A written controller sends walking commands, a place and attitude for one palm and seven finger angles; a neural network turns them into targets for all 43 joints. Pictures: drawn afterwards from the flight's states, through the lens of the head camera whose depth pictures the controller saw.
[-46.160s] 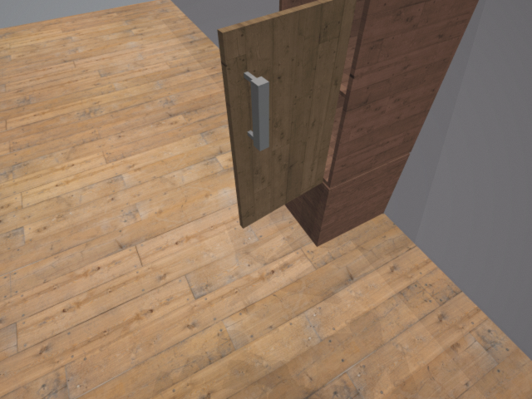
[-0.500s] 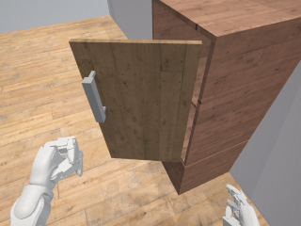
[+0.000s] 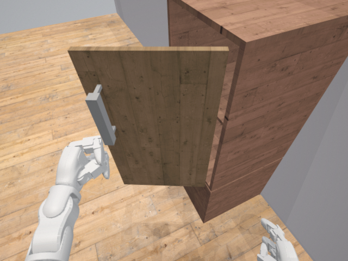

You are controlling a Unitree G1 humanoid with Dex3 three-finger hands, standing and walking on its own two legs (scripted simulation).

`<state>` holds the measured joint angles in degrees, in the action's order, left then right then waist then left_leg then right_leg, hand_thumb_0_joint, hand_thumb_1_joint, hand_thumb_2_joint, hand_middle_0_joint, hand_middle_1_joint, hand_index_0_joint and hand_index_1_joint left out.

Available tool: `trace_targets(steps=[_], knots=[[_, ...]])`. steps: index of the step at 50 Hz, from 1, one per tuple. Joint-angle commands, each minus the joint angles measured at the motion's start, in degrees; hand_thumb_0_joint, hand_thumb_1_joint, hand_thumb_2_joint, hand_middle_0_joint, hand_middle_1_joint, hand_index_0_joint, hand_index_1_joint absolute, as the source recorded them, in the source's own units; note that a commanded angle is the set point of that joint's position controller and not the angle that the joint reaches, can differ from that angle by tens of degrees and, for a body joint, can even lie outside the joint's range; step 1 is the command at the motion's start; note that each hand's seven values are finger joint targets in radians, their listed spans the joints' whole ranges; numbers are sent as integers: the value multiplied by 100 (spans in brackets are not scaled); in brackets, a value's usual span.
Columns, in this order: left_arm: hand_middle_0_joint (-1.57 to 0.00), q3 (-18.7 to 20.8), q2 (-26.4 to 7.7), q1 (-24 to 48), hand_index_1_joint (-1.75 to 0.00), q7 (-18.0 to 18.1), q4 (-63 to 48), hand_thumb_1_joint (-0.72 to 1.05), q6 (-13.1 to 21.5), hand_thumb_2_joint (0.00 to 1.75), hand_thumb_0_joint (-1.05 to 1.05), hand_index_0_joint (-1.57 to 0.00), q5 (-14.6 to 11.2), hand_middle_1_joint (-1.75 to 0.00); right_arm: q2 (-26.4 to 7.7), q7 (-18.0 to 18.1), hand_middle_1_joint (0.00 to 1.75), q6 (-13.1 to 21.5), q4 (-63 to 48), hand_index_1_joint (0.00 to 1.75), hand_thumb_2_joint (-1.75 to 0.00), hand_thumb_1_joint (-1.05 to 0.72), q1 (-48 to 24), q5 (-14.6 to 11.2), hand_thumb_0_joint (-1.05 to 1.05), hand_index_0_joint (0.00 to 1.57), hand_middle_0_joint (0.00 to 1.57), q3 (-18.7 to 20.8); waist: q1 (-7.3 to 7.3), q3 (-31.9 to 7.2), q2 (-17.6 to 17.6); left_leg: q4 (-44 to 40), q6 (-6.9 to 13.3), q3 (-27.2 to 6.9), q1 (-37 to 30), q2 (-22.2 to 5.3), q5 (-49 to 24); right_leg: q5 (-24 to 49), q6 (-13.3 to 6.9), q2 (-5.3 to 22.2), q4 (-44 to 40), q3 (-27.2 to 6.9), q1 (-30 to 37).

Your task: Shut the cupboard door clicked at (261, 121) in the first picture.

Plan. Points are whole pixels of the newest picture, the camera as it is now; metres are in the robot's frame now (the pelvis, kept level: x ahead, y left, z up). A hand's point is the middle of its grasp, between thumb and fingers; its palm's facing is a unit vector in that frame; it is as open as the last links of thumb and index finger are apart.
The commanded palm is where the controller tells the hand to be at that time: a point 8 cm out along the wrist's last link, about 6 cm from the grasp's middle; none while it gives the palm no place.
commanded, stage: bring the fist close to the handle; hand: left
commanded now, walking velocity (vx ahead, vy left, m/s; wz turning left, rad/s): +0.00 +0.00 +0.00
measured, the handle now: (104, 115) +0.44 +0.21 +0.10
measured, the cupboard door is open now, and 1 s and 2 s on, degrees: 62 62 42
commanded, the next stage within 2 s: push the door shut along its arc in 0.80 s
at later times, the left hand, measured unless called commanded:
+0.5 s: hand (114, 138) +0.36 +0.16 +0.10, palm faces +0.03 -1.00 -0.03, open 3.1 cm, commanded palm +0.32 +0.21 +0.10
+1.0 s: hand (112, 139) +0.35 +0.17 +0.11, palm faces +0.02 -1.00 -0.03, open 3.1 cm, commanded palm +0.33 +0.22 +0.10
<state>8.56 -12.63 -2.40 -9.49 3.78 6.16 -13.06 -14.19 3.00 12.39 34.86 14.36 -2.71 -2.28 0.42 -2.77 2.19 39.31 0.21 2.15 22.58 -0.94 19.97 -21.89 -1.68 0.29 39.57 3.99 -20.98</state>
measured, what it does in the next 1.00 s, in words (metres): stands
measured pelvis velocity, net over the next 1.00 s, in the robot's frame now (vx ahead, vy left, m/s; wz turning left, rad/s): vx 0.00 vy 0.00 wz -0.01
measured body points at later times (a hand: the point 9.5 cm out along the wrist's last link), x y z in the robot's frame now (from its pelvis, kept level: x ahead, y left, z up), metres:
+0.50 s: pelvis +0.00 +0.00 +0.00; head +0.02 -0.02 +0.45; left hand +0.35 +0.22 +0.11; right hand +0.14 -0.24 -0.10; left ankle +0.00 +0.12 -0.72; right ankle -0.01 -0.10 -0.72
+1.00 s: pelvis +0.00 +0.00 +0.00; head +0.01 -0.02 +0.45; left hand +0.35 +0.22 +0.11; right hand +0.14 -0.24 -0.10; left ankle +0.00 +0.12 -0.72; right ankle -0.01 -0.10 -0.72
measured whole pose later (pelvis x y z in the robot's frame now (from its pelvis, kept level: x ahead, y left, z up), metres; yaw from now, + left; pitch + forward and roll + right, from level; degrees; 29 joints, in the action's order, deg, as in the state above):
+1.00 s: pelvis +0.00 +0.00 +0.00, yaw -1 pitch +4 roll +0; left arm 10.8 -14.0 14.7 -8.8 24.9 10.3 -12.0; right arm -14.1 2.4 6.2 35.9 14.2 -3.2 -1.8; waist -0.9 -2.9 2.0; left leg 37.2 0.1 2.8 22.4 -1.4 18.8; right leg -20.4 -1.8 -0.3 37.5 3.3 -21.1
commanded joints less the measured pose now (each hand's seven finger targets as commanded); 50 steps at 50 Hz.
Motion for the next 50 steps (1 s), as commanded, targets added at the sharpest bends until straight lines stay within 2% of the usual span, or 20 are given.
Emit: trace_targets(steps=[1,2,11,12,15,16,17,20,22,24,26,28,32,34,37,40,42,45,47,50], knots=[[-130,406,-841,1662,-150,127,-1144,90,408,90,0,-130,-36,-150,-647,19,30,250,-838,30,-90,-90,-458,12,0,20,20,279,-24,-1172,-65,-461,101,-166,-719,119,-1569,1994,114,-23,-517,-147,274],[-130,533,-976,1614,-150,156,-971,90,397,90,0,-130,-28,-150,-671,32,30,214,-818,30,-90,-90,-449,24,0,20,20,286,1,-1109,-297,-450,122,-159,-644,107,-1536,1977,126,-18,-568,-181,330],[-130,150,-656,2659,-150,106,-296,90,419,90,0,-130,5,-150,-656,39,30,78,-716,30,-90,-90,-460,-19,0,20,20,274,-132,-1146,-74,-504,102,-173,-754,128,-1346,1805,104,-27,-628,-185,177],[-130,268,-818,2786,-150,139,-125,90,415,90,0,-130,23,-150,-691,52,30,51,-678,30,-90,-90,-417,-20,0,20,20,291,-150,-1109,-351,-483,119,-192,-698,108,-1295,1745,117,-25,-661,-208,189],[-130,265,-820,3145,-150,208,113,90,439,90,0,-130,58,-150,-685,44,30,-13,-661,30,-90,-90,-407,-18,0,20,20,287,-130,-1203,-129,-510,103,-182,-739,130,-1286,1735,98,-18,-649,-216,172],[-130,213,-786,3387,-150,231,184,90,458,90,0,-130,73,-150,-679,42,30,-30,-633,30,-90,-90,-389,-15,0,20,20,284,-178,-1212,-202,-500,109,-183,-759,124,-1314,1786,104,-20,-643,-211,151],[-130,476,-1078,3352,-150,274,400,90,461,90,0,-130,99,-150,-725,55,30,-71,-603,30,-90,-90,-347,2,0,20,20,303,-130,-1221,-396,-484,125,-182,-669,113,-1297,1761,115,-14,-668,-249,231],[-130,456,-1045,3774,-150,278,672,90,537,90,0,-130,89,-150,-701,45,30,-145,-593,30,-90,-90,-362,-8,0,20,20,291,-151,-1311,-230,-492,118,-139,-652,137,-1249,1767,113,-2,-674,-303,235],[-130,845,-1409,3447,-150,292,869,90,604,90,0,-130,103,-150,-734,35,30,-209,-607,30,-90,-90,-299,20,0,20,20,326,1,-1555,-402,-481,128,-113,-601,131,-1454,2024,113,7,-637,-337,545],[-130,686,-1170,3319,-150,210,721,90,697,90,0,-130,71,-150,-672,-11,30,-221,-694,30,-90,-90,-340,-3,0,20,20,330,48,-1698,-38,-497,108,-51,-699,146,-1710,2399,90,16,-571,-326,651],[-130,457,-901,3138,-150,140,596,90,744,90,0,-130,57,-150,-663,-63,30,-219,-729,30,-90,-90,-284,-22,0,20,20,348,23,-1712,19,-474,101,-57,-823,128,-2010,2687,74,-26,-509,-247,611],[-130,459,-859,2892,-150,120,638,90,728,90,0,-130,19,-150,-690,-81,30,-237,-747,30,-90,-90,-250,-30,0,20,20,376,4,-1539,-241,-470,118,-51,-715,120,-1986,2742,109,-28,-544,-246,592],[-130,469,-966,3124,-150,168,604,90,695,90,0,-130,31,-150,-739,-47,30,-295,-718,30,-90,-90,-247,-40,0,20,20,381,-138,-1155,-574,-529,151,-48,-560,118,-1437,2148,164,-32,-720,-282,363],[-130,357,-925,3522,-150,216,400,90,752,90,0,-130,76,-150,-716,-24,30,-287,-698,30,-90,-90,-312,-48,0,20,20,372,-180,-1195,-156,-572,142,-64,-672,126,-1186,1762,134,-40,-749,-306,211],[-130,499,-1195,3814,-150,332,426,90,838,90,0,-130,126,-150,-740,36,30,-293,-611,30,-90,-90,-294,-9,0,20,20,363,-218,-1318,-271,-544,165,-98,-733,105,-1151,1650,139,-41,-768,-328,245],[-130,464,-1100,3917,-150,309,554,90,915,90,0,-130,97,-150,-695,38,30,-264,-573,30,-90,-90,-345,-21,0,20,20,347,-176,-1428,-13,-567,138,-112,-821,118,-1151,1643,99,-42,-737,-316,247],[-130,650,-1266,3586,-150,288,754,90,893,90,0,-130,92,-150,-732,34,30,-274,-568,30,-90,-90,-290,0,0,20,20,354,-99,-1599,-234,-546,151,-114,-777,119,-1363,1913,106,-35,-702,-316,469],[-130,599,-1054,3132,-150,173,931,90,801,90,0,-130,26,-150,-693,-25,30,-295,-647,30,-90,-90,-321,-30,0,20,20,345,-16,-1504,-224,-564,126,-69,-703,135,-1610,2338,100,-27,-657,-279,570],[-130,652,-1183,3179,-150,96,1094,90,736,90,0,-130,39,-150,-753,-27,30,-341,-652,30,-90,-90,-268,-30,0,20,20,351,-77,-1329,-482,-540,150,-64,-600,131,-1589,2377,132,-18,-679,-287,547],[-130,538,-1197,3820,-150,-48,1017,90,765,90,0,-130,26,-150,-751,-7,30,-367,-651,30,-90,-90,-276,-47,0,20,20,349,-212,-1299,-313,-540,150,-76,-651,143,-1412,2188,128,-30,-708,-313,378]])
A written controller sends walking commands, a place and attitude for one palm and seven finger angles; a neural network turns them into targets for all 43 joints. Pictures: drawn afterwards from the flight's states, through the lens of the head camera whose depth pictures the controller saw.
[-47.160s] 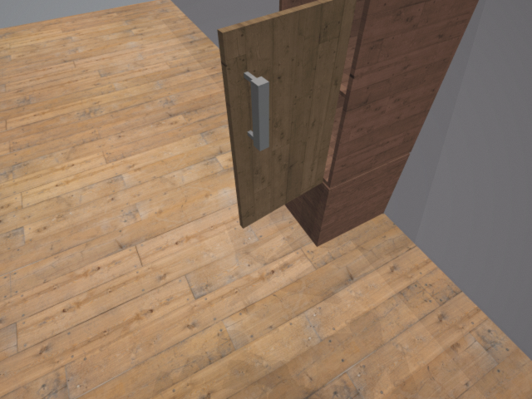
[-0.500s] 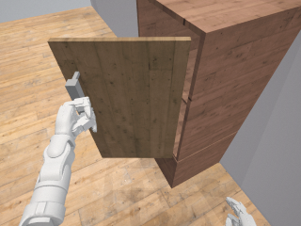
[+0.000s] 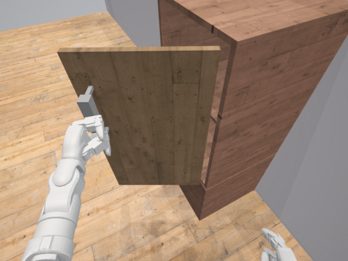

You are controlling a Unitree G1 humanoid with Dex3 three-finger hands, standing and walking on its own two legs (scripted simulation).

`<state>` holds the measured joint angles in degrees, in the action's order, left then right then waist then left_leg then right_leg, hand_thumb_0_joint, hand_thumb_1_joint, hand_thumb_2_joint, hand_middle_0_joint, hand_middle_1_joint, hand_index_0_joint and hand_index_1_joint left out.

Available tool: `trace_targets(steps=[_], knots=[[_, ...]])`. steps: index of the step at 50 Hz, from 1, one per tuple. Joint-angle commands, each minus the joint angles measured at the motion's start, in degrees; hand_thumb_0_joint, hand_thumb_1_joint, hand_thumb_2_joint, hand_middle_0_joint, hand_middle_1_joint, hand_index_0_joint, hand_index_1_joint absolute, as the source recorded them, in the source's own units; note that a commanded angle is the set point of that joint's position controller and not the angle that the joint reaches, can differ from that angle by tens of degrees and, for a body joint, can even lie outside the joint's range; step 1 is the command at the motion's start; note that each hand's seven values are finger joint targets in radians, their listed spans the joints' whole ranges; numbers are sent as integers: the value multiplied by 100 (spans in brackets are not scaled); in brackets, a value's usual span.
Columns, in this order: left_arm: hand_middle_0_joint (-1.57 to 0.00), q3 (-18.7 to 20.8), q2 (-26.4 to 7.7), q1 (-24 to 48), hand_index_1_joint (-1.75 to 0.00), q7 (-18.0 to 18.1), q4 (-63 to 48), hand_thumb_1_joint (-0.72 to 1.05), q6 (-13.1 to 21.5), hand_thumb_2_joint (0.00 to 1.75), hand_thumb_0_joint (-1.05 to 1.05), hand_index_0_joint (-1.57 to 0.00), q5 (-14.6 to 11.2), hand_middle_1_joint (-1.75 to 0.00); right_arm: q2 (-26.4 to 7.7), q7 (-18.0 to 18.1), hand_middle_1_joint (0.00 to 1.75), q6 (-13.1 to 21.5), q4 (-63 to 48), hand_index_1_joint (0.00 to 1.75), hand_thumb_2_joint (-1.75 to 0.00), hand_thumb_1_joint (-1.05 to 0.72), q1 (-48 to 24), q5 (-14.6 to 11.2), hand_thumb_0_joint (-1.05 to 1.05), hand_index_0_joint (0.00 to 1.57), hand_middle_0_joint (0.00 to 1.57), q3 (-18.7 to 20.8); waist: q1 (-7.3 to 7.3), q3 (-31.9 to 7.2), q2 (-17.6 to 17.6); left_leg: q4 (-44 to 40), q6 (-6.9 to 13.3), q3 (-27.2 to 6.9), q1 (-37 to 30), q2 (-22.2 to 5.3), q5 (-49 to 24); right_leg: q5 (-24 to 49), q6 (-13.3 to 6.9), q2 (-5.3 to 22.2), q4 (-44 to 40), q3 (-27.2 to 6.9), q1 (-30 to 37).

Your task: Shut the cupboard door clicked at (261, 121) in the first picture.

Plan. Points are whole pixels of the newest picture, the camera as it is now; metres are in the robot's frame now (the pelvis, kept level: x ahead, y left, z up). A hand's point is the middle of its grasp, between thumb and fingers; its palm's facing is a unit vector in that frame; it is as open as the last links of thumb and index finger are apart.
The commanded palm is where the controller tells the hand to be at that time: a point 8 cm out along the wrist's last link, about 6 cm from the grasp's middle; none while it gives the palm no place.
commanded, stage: push the door shut along its arc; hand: left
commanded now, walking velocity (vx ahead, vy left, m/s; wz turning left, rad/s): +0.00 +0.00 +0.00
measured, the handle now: (97, 117) +0.43 +0.22 +0.10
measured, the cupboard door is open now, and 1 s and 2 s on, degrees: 62 42 28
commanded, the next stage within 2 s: pull the fist back off the door in 1.84 s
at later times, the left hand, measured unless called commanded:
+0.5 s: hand (103, 130) +0.39 +0.19 +0.10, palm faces -0.08 -1.00 -0.03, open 3.2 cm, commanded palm +0.39 +0.22 +0.10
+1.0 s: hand (124, 110) +0.46 +0.15 +0.10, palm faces -0.26 -0.96 -0.04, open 3.1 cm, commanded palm +0.47 +0.18 +0.10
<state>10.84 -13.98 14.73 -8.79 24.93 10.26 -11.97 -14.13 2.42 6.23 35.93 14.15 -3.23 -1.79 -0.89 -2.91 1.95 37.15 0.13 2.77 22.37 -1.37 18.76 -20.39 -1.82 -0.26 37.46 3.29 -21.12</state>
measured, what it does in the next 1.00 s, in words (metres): stands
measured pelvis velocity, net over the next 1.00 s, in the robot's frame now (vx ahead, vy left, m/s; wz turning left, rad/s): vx -0.03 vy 0.02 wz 0.02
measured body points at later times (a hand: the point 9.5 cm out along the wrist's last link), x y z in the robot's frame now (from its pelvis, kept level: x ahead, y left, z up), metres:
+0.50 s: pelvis -0.02 +0.01 -0.01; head +0.02 +0.01 +0.44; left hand +0.39 +0.24 +0.10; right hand +0.10 -0.25 -0.12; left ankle +0.00 +0.12 -0.72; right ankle -0.01 -0.10 -0.72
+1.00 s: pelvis -0.03 +0.02 -0.02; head +0.06 +0.03 +0.42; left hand +0.47 +0.20 +0.11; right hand +0.00 -0.25 -0.13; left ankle +0.00 +0.12 -0.72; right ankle -0.01 -0.10 -0.72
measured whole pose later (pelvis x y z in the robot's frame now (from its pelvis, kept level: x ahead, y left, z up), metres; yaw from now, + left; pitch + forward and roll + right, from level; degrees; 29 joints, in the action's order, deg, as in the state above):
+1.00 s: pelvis -0.03 +0.02 -0.02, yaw +1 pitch +13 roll -2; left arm 9.2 -24.3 55.5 -22.0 66.5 16.0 -10.5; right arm -16.7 2.5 7.2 41.9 21.9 -1.6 -1.5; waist -7.7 -2.5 1.3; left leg 46.8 1.8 1.2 40.2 -0.5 19.6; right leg -20.6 -0.7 0.9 44.9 4.8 -37.1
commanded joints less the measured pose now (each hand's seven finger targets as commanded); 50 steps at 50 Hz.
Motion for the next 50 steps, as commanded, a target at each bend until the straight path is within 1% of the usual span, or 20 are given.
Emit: trace_targets(steps=[1,3,7,9,11,15,17,20,22,25,27,31,34,37,38,39,43,44,47,50], knots=[[-130,287,-1063,2223,-150,-153,-1136,90,380,90,0,-130,-84,-150,-751,60,30,246,-764,30,-90,-90,-268,-4,0,20,20,297,-85,-1304,-99,-307,153,-140,-689,191,-1272,1975,123,16,-493,-242,323],[-130,235,-1100,2635,-150,-215,-1025,90,419,90,0,-130,-110,-150,-763,92,30,235,-721,30,-90,-90,-239,-2,0,20,20,291,-192,-1283,-243,-273,179,-164,-690,183,-1176,1868,145,20,-530,-276,242],[-130,368,-1354,2882,-150,-378,-632,90,508,90,0,-130,-110,-150,-823,123,30,209,-653,30,-90,-90,-129,26,0,20,20,305,-169,-1566,-159,-197,174,-207,-738,198,-1300,1953,109,26,-437,-276,317],[-130,96,-1115,3349,-150,-484,-513,90,537,90,0,-130,-137,-150,-794,118,30,208,-614,30,-90,-90,-124,1,0,20,20,282,-290,-1490,-112,-208,167,-246,-750,196,-1210,1838,103,18,-435,-234,130],[-130,207,-1284,3494,-150,-540,-323,90,585,90,0,-130,-150,-150,-837,131,30,198,-569,30,-90,-90,-64,5,0,20,20,297,-275,-1563,-78,-202,160,-273,-757,201,-1199,1785,82,10,-420,-230,118],[-130,-29,-1197,4204,-150,-671,6,90,644,90,0,-130,-150,-150,-870,140,30,181,-477,30,-90,-90,16,-9,0,20,20,288,-440,-1495,-38,-175,171,-339,-776,200,-1033,1549,75,-3,-423,-208,-162],[-130,121,-1398,4243,-150,-712,302,90,686,90,0,-130,-143,-150,-927,155,30,160,-433,30,-90,-90,121,12,0,20,20,313,-428,-1596,-307,-153,191,-349,-706,194,-991,1470,85,-2,-427,-218,-101],[-130,-121,-1221,4789,-150,-857,644,90,765,90,0,-130,-142,-150,-917,150,30,169,-373,30,-90,-90,138,-9,0,20,20,294,-510,-1568,63,-142,165,-395,-724,210,-817,1237,49,-12,-394,-205,-365],[-130,-95,-1359,5063,-150,-910,971,90,818,90,0,-130,-126,-150,-981,162,30,153,-301,30,-90,-90,253,-1,0,20,20,293,-594,-1521,-151,-121,187,-446,-648,185,-710,1060,48,-19,-392,-190,-477],[-130,-418,-1025,5678,-150,-1005,1233,90,921,90,0,-130,-110,-150,-983,145,30,210,-213,30,-90,-90,343,7,0,20,20,306,-728,-1648,198,-82,148,-533,-850,176,-661,917,23,-45,-299,-135,-859],[-130,-345,-1168,5873,-150,-1038,1561,90,969,90,0,-130,-93,-150,-1044,152,30,212,-135,30,-90,-90,479,26,0,20,20,311,-776,-1615,-4,-64,156,-576,-752,156,-565,770,19,-54,-271,-112,-952],[-130,-540,-985,6424,-150,-1156,1916,90,1024,90,0,-130,-98,-150,-1085,140,30,289,-28,30,-90,-90,589,38,0,20,20,316,-921,-1712,173,-12,130,-632,-731,148,-355,560,15,-61,-183,-106,-1296],[-130,-375,-1205,6689,-150,-1201,2159,90,1015,90,0,-130,-59,-150,-1146,129,30,313,36,30,-90,-90,759,80,0,20,20,333,-953,-1943,30,73,136,-692,-677,140,-484,620,14,-70,-82,-102,-1343],[-130,-238,-1446,6903,-150,-1241,2372,90,1025,90,0,-130,19,-150,-1186,124,30,309,109,30,-90,-90,929,111,0,20,20,346,-966,-1958,218,136,127,-720,-618,115,-554,608,-4,-75,-7,-86,-1494],[-130,-412,-1230,6960,-150,-1278,2371,90,1024,90,0,-130,29,-150,-1163,101,30,324,80,30,-90,-90,918,114,0,20,20,345,-1010,-2046,316,170,119,-731,-669,122,-572,613,0,-83,26,-83,-1579],[-130,-374,-1244,7042,-150,-1293,2450,90,1009,90,0,-130,24,-150,-1180,98,30,334,106,30,-90,-90,975,123,0,20,20,359,-1053,-2071,153,197,130,-739,-657,104,-569,620,14,-86,15,-83,-1625],[-130,-94,-1616,7193,-150,-1346,2689,90,980,90,0,-130,73,-150,-1234,85,30,305,143,30,-90,-90,1160,150,0,20,20,375,-1058,-2191,223,302,139,-757,-562,92,-777,734,-1,-113,87,-93,-1679],[-130,-297,-1404,7373,-150,-1388,2660,90,981,90,0,-130,95,-150,-1208,73,30,311,161,30,-90,-90,1194,160,0,20,20,376,-1133,-2259,288,321,137,-756,-642,88,-831,753,13,-114,102,-77,-1762],[-130,-320,-1365,7452,-150,-1447,2759,90,966,90,0,-130,99,-150,-1229,63,30,293,181,30,-90,-90,1307,176,0,20,20,396,-1159,-2267,355,410,137,-798,-701,71,-978,787,-11,-136,155,-45,-1933],[-130,-15,-1656,7502,-150,-1431,2999,90,850,90,0,-130,89,-150,-1265,45,30,268,188,30,-90,-90,1400,204,0,20,20,389,-1123,-2313,325,415,126,-808,-557,64,-913,746,-13,-147,172,-54,-1915]])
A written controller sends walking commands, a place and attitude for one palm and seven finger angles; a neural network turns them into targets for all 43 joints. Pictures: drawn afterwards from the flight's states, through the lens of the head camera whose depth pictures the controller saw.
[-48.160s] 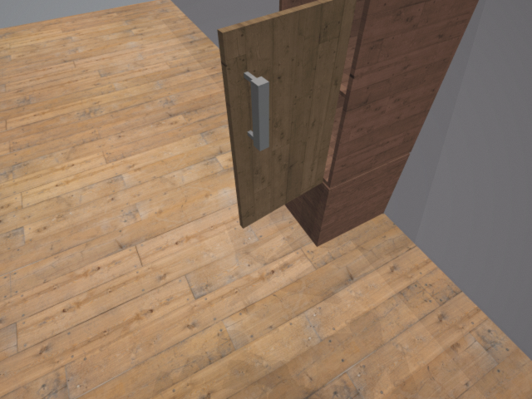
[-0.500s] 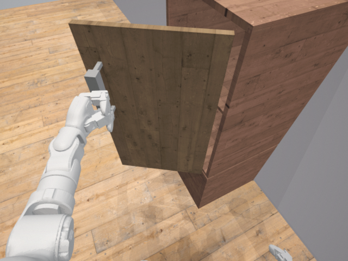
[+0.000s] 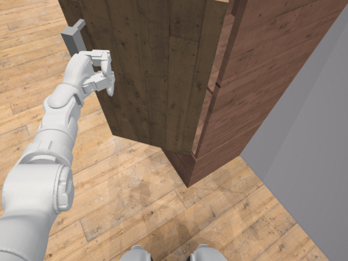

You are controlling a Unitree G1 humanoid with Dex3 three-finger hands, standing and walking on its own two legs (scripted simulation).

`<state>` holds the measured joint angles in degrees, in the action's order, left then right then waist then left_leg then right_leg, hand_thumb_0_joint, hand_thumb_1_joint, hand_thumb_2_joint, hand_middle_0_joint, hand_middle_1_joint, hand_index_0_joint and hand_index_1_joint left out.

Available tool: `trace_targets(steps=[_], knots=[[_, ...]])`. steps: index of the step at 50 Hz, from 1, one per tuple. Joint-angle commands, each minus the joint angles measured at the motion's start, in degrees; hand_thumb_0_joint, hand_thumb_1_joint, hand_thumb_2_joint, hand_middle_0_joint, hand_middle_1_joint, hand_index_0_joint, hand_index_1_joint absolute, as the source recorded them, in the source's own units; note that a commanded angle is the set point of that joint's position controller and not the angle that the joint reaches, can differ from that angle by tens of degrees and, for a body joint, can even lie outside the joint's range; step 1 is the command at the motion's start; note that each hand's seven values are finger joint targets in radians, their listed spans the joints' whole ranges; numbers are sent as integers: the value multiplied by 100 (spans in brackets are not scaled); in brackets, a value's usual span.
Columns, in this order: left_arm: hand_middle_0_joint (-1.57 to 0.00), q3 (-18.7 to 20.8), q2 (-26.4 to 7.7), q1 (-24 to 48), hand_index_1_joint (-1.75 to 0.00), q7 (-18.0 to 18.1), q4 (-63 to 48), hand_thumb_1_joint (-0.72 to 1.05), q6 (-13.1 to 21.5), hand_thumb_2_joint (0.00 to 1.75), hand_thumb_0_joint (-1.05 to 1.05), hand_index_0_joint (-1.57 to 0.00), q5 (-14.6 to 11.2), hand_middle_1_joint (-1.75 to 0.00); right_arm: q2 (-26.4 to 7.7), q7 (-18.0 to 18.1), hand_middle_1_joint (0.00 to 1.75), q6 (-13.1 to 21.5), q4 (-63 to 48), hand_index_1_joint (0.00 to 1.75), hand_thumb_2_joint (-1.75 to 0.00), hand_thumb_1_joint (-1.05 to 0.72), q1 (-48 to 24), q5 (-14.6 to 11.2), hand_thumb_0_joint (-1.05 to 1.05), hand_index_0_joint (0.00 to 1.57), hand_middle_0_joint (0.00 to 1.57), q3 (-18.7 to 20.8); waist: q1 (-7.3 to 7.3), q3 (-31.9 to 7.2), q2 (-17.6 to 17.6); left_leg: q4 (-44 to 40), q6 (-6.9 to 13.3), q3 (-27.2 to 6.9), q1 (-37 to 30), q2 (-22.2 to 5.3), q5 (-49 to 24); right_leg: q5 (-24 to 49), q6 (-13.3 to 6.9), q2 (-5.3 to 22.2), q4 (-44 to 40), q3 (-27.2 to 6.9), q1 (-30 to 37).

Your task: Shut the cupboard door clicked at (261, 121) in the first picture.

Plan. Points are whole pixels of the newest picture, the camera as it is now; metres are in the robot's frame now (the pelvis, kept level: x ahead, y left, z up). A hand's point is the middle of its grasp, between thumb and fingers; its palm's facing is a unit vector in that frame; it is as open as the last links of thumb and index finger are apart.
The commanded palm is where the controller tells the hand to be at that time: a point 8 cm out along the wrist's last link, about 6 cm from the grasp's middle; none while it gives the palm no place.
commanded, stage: push the door shut along its arc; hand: left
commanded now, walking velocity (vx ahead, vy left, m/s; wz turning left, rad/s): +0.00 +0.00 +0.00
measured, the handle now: (87, 57) +0.57 +0.18 +0.12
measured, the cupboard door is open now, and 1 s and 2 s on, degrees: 42 28 20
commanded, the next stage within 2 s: pull the fist back off the door in 0.84 s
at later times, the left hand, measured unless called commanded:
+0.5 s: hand (124, 64) +0.53 +0.09 +0.12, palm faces -0.39 -0.92 -0.01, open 2.9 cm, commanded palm +0.55 +0.12 +0.12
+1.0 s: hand (139, 56) +0.56 +0.05 +0.13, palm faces -0.36 -0.93 +0.06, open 3.2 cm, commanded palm +0.58 +0.07 +0.12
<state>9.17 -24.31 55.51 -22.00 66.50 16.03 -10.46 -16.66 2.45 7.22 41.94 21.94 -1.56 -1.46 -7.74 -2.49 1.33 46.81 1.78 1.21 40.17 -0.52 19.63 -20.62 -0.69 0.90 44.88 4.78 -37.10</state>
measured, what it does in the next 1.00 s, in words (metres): stands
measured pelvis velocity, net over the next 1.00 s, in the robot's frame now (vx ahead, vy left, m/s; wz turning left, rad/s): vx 0.00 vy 0.00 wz -0.01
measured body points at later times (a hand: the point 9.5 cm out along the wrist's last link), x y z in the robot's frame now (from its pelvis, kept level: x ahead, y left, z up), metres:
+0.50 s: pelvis +0.01 -0.01 -0.01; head +0.13 -0.01 +0.43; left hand +0.55 +0.14 +0.13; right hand -0.01 -0.28 -0.12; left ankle +0.03 +0.10 -0.70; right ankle +0.01 -0.12 -0.70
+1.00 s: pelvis +0.00 +0.00 -0.02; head +0.14 +0.00 +0.41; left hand +0.57 +0.11 +0.13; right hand -0.02 -0.28 -0.13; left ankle +0.03 +0.10 -0.70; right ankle +0.01 -0.12 -0.70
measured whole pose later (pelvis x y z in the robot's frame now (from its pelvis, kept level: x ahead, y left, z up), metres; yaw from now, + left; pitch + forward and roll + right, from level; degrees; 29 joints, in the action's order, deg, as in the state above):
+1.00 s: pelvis +0.00 +0.00 -0.02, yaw -1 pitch +21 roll -3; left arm 10.6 -25.7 75.5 -20.9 76.8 10.5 -8.5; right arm -16.6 3.2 8.4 43.6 21.4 0.4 -1.6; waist -12.1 -3.3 2.5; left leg 53.7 1.3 -0.1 52.7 -1.7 22.0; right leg -22.4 -1.2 -0.2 50.3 5.8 -48.8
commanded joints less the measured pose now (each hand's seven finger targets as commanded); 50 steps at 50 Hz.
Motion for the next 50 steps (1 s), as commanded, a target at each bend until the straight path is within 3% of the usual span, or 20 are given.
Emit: trace_targets(steps=[1,2,3,5,7,10,11,15,17,19,22,26,29,32,34,41,47,48,49,50], knots=[[-130,198,-687,3527,-150,-82,-1192,90,273,90,0,-130,-29,-150,-1002,36,30,162,-405,30,-90,-90,666,43,0,20,20,365,-469,-2405,338,-525,-21,-628,-2309,-19,-1101,874,-112,-259,-565,-215,-266],[-130,359,-840,3473,-150,-65,-1162,90,265,90,0,-130,-30,-150,-1007,45,30,137,-426,30,-90,-90,718,51,0,20,20,361,-410,-2495,472,-462,-7,-578,-2353,-2,-1312,1010,-123,-266,-521,-206,-227],[-130,589,-1147,3439,-150,-40,-1132,90,252,90,0,-130,18,-150,-1026,33,30,113,-448,30,-90,-90,731,67,0,20,20,357,-369,-2555,396,-441,-15,-592,-2253,-4,-1343,1080,-115,-270,-508,-238,-133],[-130,711,-1280,3380,-150,-10,-918,90,216,90,0,-130,102,-150,-999,10,30,54,-502,30,-90,-90,766,84,0,20,20,341,-364,-2522,269,-411,9,-506,-1948,17,-1279,1168,-87,-269,-495,-285,54],[-130,1089,-1751,3158,-150,20,-711,90,210,90,0,-130,166,-150,-1034,17,30,-39,-575,30,-90,-90,874,86,0,20,20,335,-291,-2582,130,-333,45,-419,-1674,37,-1464,1473,-82,-283,-418,-319,342],[-130,966,-1685,3267,-150,-81,-789,90,216,90,0,-130,263,-150,-998,-10,30,-124,-673,30,-90,-90,884,88,0,20,20,362,-374,-2635,126,-249,52,-351,-1570,40,-1524,1741,-32,-287,-413,-389,393],[-130,1083,-1856,3284,-150,-103,-742,90,197,90,0,-130,272,-150,-1018,-1,30,-160,-685,30,-90,-90,923,91,0,20,20,368,-386,-2635,-2,-225,70,-312,-1405,46,-1459,1783,-11,-290,-428,-427,514],[-130,891,-1744,3630,-150,-318,-833,90,181,90,0,-130,229,-150,-1016,43,30,-248,-655,30,-90,-90,966,76,0,20,20,385,-502,-2763,243,-128,83,-305,-1584,52,-1591,1940,-13,-312,-418,-434,376],[-130,570,-1348,3959,-150,-430,-856,90,161,90,0,-130,134,-150,-981,69,30,-246,-603,30,-90,-90,967,71,0,20,20,370,-614,-2757,456,-71,97,-309,-1811,72,-1748,1952,-29,-332,-400,-380,136],[-130,748,-1614,3957,-150,-491,-678,90,90,90,0,-130,120,-150,-1050,92,30,-244,-499,30,-90,-90,1026,84,0,20,20,393,-644,-2721,259,-49,99,-348,-1757,50,-1609,1846,-16,-336,-466,-395,91],[-130,429,-1250,4399,-150,-584,-749,90,78,90,0,-130,30,-150,-1031,144,30,-192,-425,30,-90,-90,1012,87,0,20,20,366,-783,-2713,334,-20,134,-360,-1816,76,-1639,1809,-29,-347,-428,-349,-49],[-130,276,-1116,4589,-150,-630,-597,90,2,90,0,-130,37,-150,-1055,154,30,-116,-286,30,-90,-90,989,125,0,20,20,369,-852,-2689,407,20,113,-430,-1857,58,-1469,1530,-34,-349,-454,-336,-324],[-130,37,-806,4915,-150,-637,-792,90,29,90,0,-130,-10,-150,-1061,160,30,-36,-177,30,-90,-90,948,146,0,20,20,382,-894,-2921,778,99,93,-504,-2296,31,-1665,1441,-58,-357,-384,-269,-700],[-130,-74,-556,4980,-150,-616,-654,90,-15,90,0,-130,-82,-150,-1083,197,30,42,-60,30,-90,-90,950,151,0,20,20,368,-996,-2761,550,141,131,-509,-2242,16,-1572,1280,-58,-379,-360,-195,-906],[-130,-85,-599,5045,-150,-580,-461,90,-80,90,0,-130,-41,-150,-1104,201,30,64,-13,30,-90,-90,906,153,0,20,20,358,-1013,-2608,529,127,112,-533,-2002,6,-1276,1060,-42,-363,-375,-227,-980],[-130,-315,-285,5484,-150,-452,-559,90,-89,90,0,-130,35,-150,-1112,207,30,191,121,30,-90,-90,949,169,0,20,20,368,-1137,-2857,792,217,106,-619,-2279,-29,-1372,939,-62,-370,-217,-145,-1398],[-130,-193,-452,5695,-150,-396,-456,90,-57,90,0,-130,112,-150,-1119,216,30,229,154,30,-90,-90,1082,181,0,20,20,356,-1201,-2998,751,307,140,-597,-2271,-12,-1527,1023,-76,-404,-118,-92,-1437],[-130,1020,-783,5865,-150,793,-236,90,-247,90,0,-130,-207,-150,-879,112,30,225,-8,30,-90,-90,1246,193,0,20,20,285,-945,-3043,983,269,-17,-723,-1650,-110,-1235,890,-36,-329,-192,-213,-1247],[-130,808,-450,5696,-150,1427,-226,90,-323,90,0,-130,-8,-150,-854,-24,30,223,-42,30,-90,-90,1362,254,0,20,20,283,-988,-3123,917,176,-50,-757,-1624,-119,-1162,841,18,-344,-117,-182,-1193],[-130,840,-206,5627,-150,1956,-143,90,-326,90,0,-130,120,-150,-845,-137,30,208,-63,30,-90,-90,1448,348,0,20,20,330,-1058,-3023,545,178,-41,-782,-1529,-129,-1152,861,57,-339,-117,-128,-1188]])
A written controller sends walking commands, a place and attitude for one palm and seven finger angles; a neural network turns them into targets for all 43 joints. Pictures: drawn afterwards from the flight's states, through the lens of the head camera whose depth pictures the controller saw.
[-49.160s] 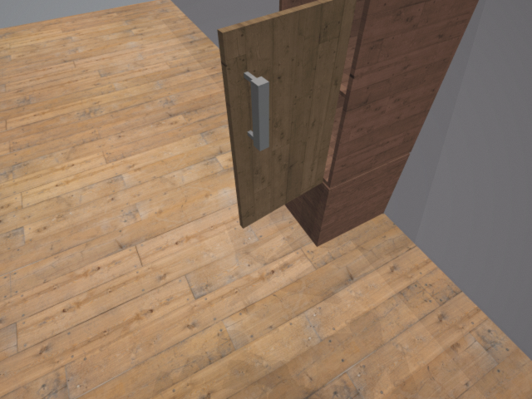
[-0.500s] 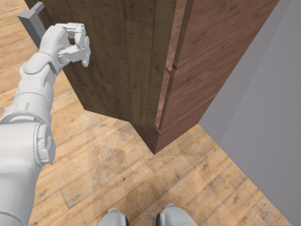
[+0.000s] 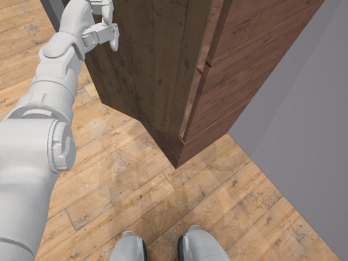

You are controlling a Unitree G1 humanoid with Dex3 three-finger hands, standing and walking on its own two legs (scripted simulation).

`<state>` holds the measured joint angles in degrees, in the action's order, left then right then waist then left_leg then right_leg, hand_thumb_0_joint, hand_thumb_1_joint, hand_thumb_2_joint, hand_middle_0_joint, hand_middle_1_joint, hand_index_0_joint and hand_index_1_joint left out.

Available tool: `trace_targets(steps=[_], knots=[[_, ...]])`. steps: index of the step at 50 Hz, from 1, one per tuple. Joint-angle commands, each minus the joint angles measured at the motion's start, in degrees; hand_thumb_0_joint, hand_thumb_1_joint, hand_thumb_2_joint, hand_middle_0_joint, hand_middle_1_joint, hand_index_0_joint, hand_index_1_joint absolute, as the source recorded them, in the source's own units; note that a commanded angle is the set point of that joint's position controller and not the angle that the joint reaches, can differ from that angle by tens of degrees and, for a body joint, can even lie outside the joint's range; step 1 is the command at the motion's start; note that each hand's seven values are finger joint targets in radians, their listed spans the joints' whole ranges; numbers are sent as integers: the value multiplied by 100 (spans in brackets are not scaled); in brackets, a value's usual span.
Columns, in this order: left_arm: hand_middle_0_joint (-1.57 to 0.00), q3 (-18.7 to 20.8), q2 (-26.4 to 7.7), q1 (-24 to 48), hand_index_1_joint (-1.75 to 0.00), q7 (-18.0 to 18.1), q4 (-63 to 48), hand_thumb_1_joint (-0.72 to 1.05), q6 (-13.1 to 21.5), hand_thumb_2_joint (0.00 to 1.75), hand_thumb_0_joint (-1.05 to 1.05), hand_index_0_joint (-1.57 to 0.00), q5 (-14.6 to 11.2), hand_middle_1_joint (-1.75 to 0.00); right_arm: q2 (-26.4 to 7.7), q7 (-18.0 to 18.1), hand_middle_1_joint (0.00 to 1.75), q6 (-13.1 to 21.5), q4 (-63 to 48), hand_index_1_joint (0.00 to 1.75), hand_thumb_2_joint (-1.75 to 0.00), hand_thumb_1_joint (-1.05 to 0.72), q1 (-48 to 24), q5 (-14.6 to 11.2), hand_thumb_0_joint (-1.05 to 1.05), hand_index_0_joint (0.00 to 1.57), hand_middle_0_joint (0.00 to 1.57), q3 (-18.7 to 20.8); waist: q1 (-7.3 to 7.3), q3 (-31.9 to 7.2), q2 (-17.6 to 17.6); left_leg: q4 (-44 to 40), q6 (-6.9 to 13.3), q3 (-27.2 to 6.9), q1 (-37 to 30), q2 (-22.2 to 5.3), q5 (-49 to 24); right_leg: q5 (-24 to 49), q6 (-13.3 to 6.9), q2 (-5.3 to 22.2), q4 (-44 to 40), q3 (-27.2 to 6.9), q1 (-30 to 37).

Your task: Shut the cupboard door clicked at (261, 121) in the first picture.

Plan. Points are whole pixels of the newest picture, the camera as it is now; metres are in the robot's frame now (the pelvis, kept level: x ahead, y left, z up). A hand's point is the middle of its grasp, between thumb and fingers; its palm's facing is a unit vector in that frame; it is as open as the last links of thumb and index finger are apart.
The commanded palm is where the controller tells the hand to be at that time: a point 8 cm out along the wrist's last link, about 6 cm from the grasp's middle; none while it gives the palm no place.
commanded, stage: pull the fist back off the door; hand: left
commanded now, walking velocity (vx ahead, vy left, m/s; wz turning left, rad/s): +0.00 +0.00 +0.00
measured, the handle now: (63, 8) +0.63 +0.16 +0.14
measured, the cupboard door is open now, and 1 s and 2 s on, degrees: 28 20 20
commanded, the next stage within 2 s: draw the hand back to the body in 0.82 s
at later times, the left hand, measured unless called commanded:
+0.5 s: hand (122, 33) +0.55 +0.04 +0.14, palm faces +0.02 -1.00 -0.01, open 3.1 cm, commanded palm +0.50 +0.09 +0.14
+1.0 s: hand (124, 55) +0.48 +0.04 +0.15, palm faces +0.01 -1.00 -0.02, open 3.1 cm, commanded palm +0.44 +0.10 +0.15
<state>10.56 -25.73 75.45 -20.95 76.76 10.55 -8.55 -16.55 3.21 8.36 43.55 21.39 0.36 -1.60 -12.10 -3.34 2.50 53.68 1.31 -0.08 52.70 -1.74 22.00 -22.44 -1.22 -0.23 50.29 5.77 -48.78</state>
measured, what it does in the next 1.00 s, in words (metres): stands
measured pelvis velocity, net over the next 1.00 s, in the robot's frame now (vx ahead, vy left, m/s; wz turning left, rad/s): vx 0.02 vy -0.02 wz -0.01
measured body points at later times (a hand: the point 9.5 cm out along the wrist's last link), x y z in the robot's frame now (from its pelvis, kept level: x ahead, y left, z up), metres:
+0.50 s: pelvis +0.03 -0.01 +0.02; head +0.12 -0.03 +0.46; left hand +0.54 +0.10 +0.14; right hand -0.04 -0.25 -0.10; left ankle +0.03 +0.10 -0.68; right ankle +0.01 -0.11 -0.68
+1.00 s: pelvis +0.02 -0.02 +0.03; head +0.07 -0.04 +0.48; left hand +0.48 +0.10 +0.15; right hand +0.13 -0.27 -0.09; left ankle +0.03 +0.10 -0.68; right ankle +0.01 -0.11 -0.68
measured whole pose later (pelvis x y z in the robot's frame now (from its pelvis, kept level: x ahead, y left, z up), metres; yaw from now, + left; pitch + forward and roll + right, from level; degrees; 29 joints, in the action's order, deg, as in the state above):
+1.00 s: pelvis +0.02 -0.02 +0.03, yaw +0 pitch +10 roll +0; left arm 7.8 -6.6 45.6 5.6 55.6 17.3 -4.6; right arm -13.3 -1.0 0.9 37.2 15.4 -0.6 0.0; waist -4.0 -5.3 2.3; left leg 42.1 -0.5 1.8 32.0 -1.8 20.3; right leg -22.2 -2.6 -0.7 42.4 3.8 -30.6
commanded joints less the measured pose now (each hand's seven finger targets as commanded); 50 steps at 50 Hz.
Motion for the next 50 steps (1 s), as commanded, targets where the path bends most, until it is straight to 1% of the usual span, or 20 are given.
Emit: trace_targets(steps=[1,2,4,6,8,10,13,16,19,20,22,26,28,30,33,36,42,45,47,50], knots=[[-130,889,-185,3603,-150,2338,-1167,90,279,90,0,-130,112,-150,-864,-327,30,59,-238,30,-90,-90,1605,258,0,20,20,370,-582,-2959,355,-476,-1,-606,-2630,19,-1482,1111,127,-225,-631,-223,103],[-130,1005,-233,3597,-150,2798,-1269,90,438,90,0,-130,324,-150,-860,-420,30,33,-277,30,-90,-90,1660,338,0,20,20,373,-535,-3065,311,-409,-2,-622,-2578,45,-1646,1172,123,-233,-554,-183,119],[-130,821,-129,3607,-150,3506,-1517,90,853,90,0,-130,994,-150,-793,-663,30,-26,-299,30,-90,-90,1742,533,0,20,20,405,-487,-3316,654,-251,-28,-559,-2632,64,-1859,1232,119,-221,-406,-197,-73],[-130,619,-215,3274,-150,3604,-1409,90,1121,90,0,-130,1461,-150,-821,-808,30,-155,-377,30,-90,-90,1811,582,0,20,20,461,-429,-3393,692,-259,-40,-471,-2677,90,-1928,1342,65,-222,-399,-232,106],[-130,659,-449,3060,-150,3403,-1237,90,1153,90,0,-130,1541,-150,-885,-818,30,-334,-453,30,-90,-90,1851,524,0,20,20,475,-409,-3325,465,-385,-12,-402,-2554,121,-1847,1514,49,-245,-493,-283,475],[-130,593,-418,2804,-150,3136,-1088,90,1019,90,0,-130,1414,-150,-888,-786,30,-470,-553,30,-90,-90,1780,420,0,20,20,477,-357,-3196,374,-548,19,-289,-2413,159,-1480,1472,45,-258,-691,-345,799],[-130,845,-469,2417,-150,2894,-1153,90,893,90,0,-130,1028,-150,-872,-688,30,-566,-652,30,-90,-90,1727,312,0,20,20,463,-194,-3129,118,-768,44,-188,-2387,179,-1384,1589,55,-286,-898,-378,1263],[-130,951,-403,2087,-150,2801,-1696,90,1107,90,0,-130,753,-150,-793,-644,30,-563,-732,30,-90,-90,1642,279,0,20,20,477,-23,-3128,4,-911,59,-66,-2432,194,-1539,1979,68,-302,-1005,-435,1778],[-130,795,-72,1407,-150,2772,-2093,90,1403,90,0,-130,739,-150,-715,-659,30,-558,-756,30,-90,-90,1587,269,0,20,20,518,144,-3116,32,-947,45,9,-2730,197,-1930,2394,55,-316,-986,-396,1932],[-130,861,-118,1014,-150,2760,-2097,90,1428,90,0,-130,758,-150,-715,-665,30,-583,-773,30,-90,-90,1568,255,0,20,20,542,251,-3047,-34,-966,39,43,-2724,196,-2017,2512,41,-315,-988,-392,2035],[-130,588,258,548,-150,2713,-2151,90,1364,90,0,-130,735,-150,-667,-663,30,-636,-820,30,-90,-90,1497,199,0,20,20,567,289,-2855,-112,-1053,49,138,-2753,220,-2071,2689,51,-305,-1051,-387,2216],[-130,388,613,162,-150,2707,-2757,90,1207,90,0,-130,564,-150,-620,-637,30,-690,-867,30,-90,-90,1211,117,0,20,20,606,363,-2598,-225,-1182,62,221,-2942,238,-2150,2967,71,-286,-1191,-393,2395],[-130,368,639,55,-150,2746,-3249,90,1239,90,0,-130,498,-150,-597,-594,30,-675,-912,30,-90,-90,1049,73,0,20,20,610,448,-2662,-57,-1207,69,239,-3179,250,-2299,3128,66,-276,-1200,-411,2485],[-130,281,718,-105,-150,2764,-3428,90,1259,90,0,-130,482,-150,-569,-564,30,-659,-911,30,-90,-90,917,54,0,20,20,606,461,-2506,-306,-1235,78,240,-3148,257,-2240,3180,81,-257,-1217,-420,2577],[-130,-228,1206,-134,-150,2747,-3818,90,1294,90,0,-130,498,-150,-497,-524,30,-628,-938,30,-90,-90,660,3,0,20,20,598,437,-2466,-84,-1249,65,226,-3451,252,-2299,3184,82,-230,-1207,-418,2444],[-130,-111,1097,-477,-150,2768,-3707,90,1161,90,0,-130,440,-150,-510,-480,30,-637,-935,30,-90,-90,480,-27,0,20,20,584,514,-2325,-470,-1317,70,227,-3315,274,-2092,3144,93,-200,-1261,-442,2636],[-130,-239,1133,-74,-150,2763,-3729,90,1098,90,0,-130,435,-150,-442,-366,30,-640,-950,30,-90,-90,173,-69,0,20,20,498,458,-2176,-444,-1361,76,219,-3289,309,-1824,2976,116,-119,-1317,-519,2645],[-130,-378,1358,-112,-150,2717,-3477,90,1108,90,0,-130,404,-150,-406,-378,30,-603,-953,30,-90,-90,68,-75,0,20,20,474,473,-2183,-453,-1344,58,178,-3298,314,-1803,2921,101,-116,-1290,-502,2550],[-130,-297,1295,-310,-150,2688,-3163,90,1062,90,0,-130,391,-150,-434,-379,30,-610,-950,30,-90,-90,86,-79,0,20,20,461,510,-2073,-445,-1346,48,175,-3224,312,-1784,2865,88,-114,-1291,-494,2500],[-130,293,733,-1135,-150,2605,-3434,90,1018,90,0,-130,311,-150,-455,-376,30,-643,-1149,30,-90,-90,-14,-78,0,20,20,443,880,-2427,-592,-1472,57,252,-3079,344,-1852,3127,88,-75,-1289,-561,3142]])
